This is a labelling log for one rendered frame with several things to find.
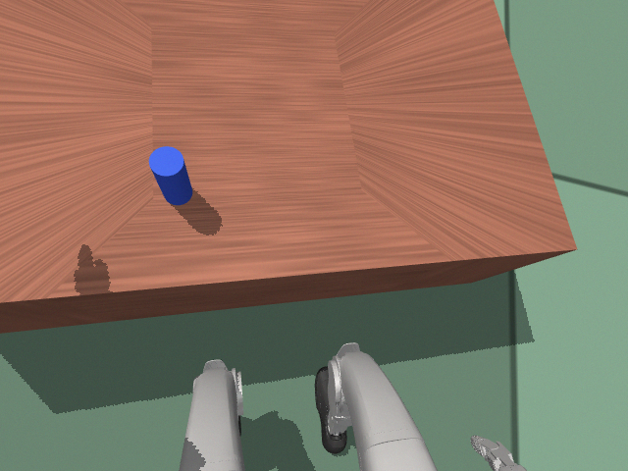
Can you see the can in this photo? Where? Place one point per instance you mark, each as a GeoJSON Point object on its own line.
{"type": "Point", "coordinates": [168, 167]}

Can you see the right robot hand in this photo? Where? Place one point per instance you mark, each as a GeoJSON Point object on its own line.
{"type": "Point", "coordinates": [498, 456]}

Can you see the right robot foot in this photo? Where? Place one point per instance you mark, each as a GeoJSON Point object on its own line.
{"type": "Point", "coordinates": [331, 443]}

